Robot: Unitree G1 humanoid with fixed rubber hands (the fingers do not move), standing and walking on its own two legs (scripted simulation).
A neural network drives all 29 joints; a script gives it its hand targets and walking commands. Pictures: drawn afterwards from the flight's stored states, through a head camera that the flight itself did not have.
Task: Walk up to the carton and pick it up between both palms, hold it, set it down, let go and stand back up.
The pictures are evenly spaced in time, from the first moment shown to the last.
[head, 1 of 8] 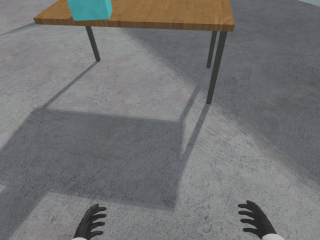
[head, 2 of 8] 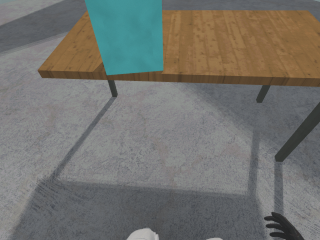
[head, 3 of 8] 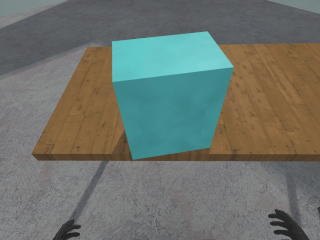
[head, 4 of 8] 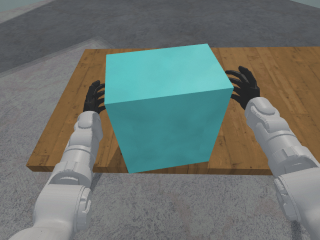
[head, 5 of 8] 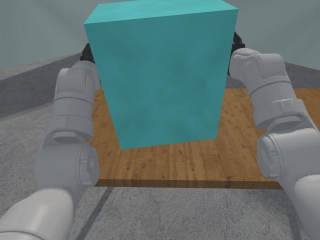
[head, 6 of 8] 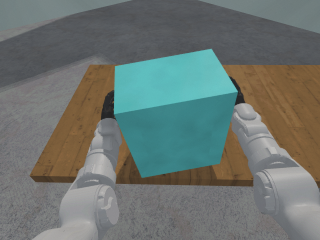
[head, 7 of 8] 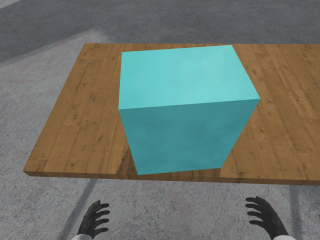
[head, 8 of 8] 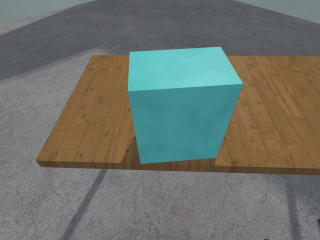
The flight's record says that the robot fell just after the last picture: no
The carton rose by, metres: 0.23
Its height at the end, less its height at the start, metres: +0.00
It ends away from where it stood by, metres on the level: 0.03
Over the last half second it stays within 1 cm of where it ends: yes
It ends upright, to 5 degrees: yes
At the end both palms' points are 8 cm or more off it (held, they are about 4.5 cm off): yes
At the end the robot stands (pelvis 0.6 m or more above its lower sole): yes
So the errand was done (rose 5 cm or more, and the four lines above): yes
